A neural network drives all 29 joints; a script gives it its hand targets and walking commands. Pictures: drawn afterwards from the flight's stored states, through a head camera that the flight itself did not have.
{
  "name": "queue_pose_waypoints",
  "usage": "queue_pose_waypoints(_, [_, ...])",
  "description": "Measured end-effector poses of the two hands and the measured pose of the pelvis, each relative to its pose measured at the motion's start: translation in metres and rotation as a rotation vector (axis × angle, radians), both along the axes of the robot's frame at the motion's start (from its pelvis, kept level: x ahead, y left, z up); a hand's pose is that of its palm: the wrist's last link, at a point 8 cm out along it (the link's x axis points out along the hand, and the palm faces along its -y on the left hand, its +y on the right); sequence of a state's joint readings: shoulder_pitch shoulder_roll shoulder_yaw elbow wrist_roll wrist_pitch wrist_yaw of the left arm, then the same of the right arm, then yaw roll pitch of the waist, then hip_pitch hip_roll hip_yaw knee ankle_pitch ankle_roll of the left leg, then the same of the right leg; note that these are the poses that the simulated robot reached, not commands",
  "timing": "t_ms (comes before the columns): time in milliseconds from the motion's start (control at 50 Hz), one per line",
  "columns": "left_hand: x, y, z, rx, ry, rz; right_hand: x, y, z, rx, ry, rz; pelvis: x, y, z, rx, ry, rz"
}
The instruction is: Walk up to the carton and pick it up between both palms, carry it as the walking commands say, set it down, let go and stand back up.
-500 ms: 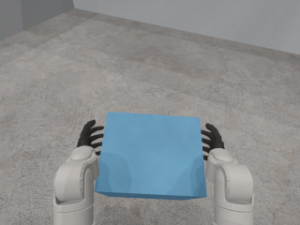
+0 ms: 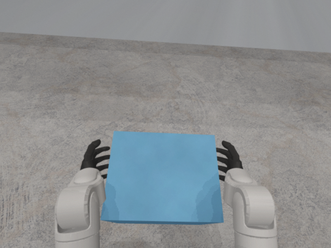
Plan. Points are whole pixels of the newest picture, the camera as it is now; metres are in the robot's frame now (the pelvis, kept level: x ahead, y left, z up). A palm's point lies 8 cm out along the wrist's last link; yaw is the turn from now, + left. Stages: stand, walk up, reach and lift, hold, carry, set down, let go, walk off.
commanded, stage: carry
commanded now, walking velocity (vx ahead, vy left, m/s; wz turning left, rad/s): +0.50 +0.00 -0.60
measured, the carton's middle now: (161, 183) +0.28 +0.00 +0.00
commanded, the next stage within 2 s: none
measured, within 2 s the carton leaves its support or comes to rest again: neither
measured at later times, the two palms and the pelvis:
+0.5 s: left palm (148, 87) +0.60 +0.05 +0.06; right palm (238, 98) +0.55 -0.25 +0.06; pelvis +0.32 -0.07 -0.01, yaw -11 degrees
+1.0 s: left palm (201, 38) +0.93 -0.18 +0.08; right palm (270, 58) +0.76 -0.43 +0.09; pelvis +0.63 -0.17 -0.02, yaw -31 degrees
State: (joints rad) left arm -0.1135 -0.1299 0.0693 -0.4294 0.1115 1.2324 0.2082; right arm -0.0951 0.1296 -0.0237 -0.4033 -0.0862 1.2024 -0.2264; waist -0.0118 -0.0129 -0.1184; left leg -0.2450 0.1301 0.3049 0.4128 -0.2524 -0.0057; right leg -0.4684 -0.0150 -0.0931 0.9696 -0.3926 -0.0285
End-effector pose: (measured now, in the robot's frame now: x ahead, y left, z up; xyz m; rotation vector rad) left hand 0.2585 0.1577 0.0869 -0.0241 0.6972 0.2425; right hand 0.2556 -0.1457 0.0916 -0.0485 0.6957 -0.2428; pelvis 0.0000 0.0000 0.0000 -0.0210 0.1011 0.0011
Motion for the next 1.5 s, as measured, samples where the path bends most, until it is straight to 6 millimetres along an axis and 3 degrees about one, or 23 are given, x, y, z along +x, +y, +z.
queue_pose_waypoints(140, [0.106, -0.037, 0.005, 0.001, -0.035, -0.117, 0.073, -0.034, 0.009, 0.002, -0.035, -0.121, 0.088, -0.006, -0.001, -0.022, -0.015, -0.057])
queue_pose_waypoints(280, [0.208, -0.069, -0.02, 0.016, -0.053, -0.091, 0.184, -0.068, -0.02, 0.018, -0.053, -0.097, 0.193, -0.044, -0.036, -0.032, -0.04, -0.071])
queue_pose_waypoints(340, [0.239, -0.077, -0.033, 0.031, 0.029, -0.078, 0.222, -0.077, -0.034, 0.034, 0.023, -0.087, 0.225, -0.054, -0.029, -0.03, -0.028, -0.089])
queue_pose_waypoints(420, [0.281, -0.093, -0.035, 0.024, 0.1, -0.111, 0.26, -0.089, -0.041, 0.039, 0.093, -0.092, 0.27, -0.063, -0.014, -0.009, -0.017, -0.131])
queue_pose_waypoints(520, [0.352, -0.118, -0.025, 0.019, 0.062, -0.191, 0.308, -0.112, -0.031, 0.041, 0.052, -0.171, 0.332, -0.066, -0.006, 0.011, -0.007, -0.203])
queue_pose_waypoints(640, [0.454, -0.151, -0.013, -0.012, -0.041, -0.311, 0.373, -0.136, -0.013, 0.01, -0.05, -0.294, 0.423, -0.066, -0.017, 0.023, -0.016, -0.312])
queue_pose_waypoints(700, [0.499, -0.173, -0.007, -0.019, -0.037, -0.37, 0.398, -0.152, -0.008, 0.003, -0.035, -0.356, 0.462, -0.069, -0.013, 0.028, -0.013, -0.392])
queue_pose_waypoints(820, [0.573, -0.235, 0.006, -0.014, -0.008, -0.525, 0.429, -0.195, 0.005, 0.004, -0.006, -0.511, 0.533, -0.089, 0.003, -0.01, -0.008, -0.491])
queue_pose_waypoints(920, [0.629, -0.295, 0.008, -0.023, -0.035, -0.604, 0.466, -0.243, 0.01, -0.002, -0.034, -0.595, 0.587, -0.124, -0.001, -0.026, -0.01, -0.531])
queue_pose_waypoints(1060, [0.706, -0.374, -0.018, -0.014, -0.054, -0.589, 0.547, -0.325, -0.019, 0.007, -0.053, -0.585, 0.664, -0.207, -0.035, -0.047, -0.03, -0.542])
queue_pose_waypoints(1140, [0.74, -0.403, -0.034, 0.032, 0.041, -0.573, 0.586, -0.357, -0.038, 0.054, 0.041, -0.573, 0.697, -0.238, -0.026, -0.042, -0.011, -0.564])
queue_pose_waypoints(1220, [0.774, -0.433, -0.035, 0.049, 0.092, -0.583, 0.617, -0.385, -0.043, 0.065, 0.093, -0.577, 0.735, -0.266, -0.012, -0.018, -0.005, -0.609])
queue_pose_waypoints(1400, [0.881, -0.54, -0.015, -0.022, -0.029, -0.747, 0.681, -0.462, -0.016, 0.002, -0.028, -0.741, 0.846, -0.325, -0.015, 0.015, -0.021, -0.775])
queue_pose_waypoints(1500, [0.925, -0.618, 0.003, -0.02, -0.025, -0.887, 0.694, -0.507, -0.002, 0.0, -0.018, -0.879, 0.9, -0.364, -0.002, -0.002, -0.013, -0.884])
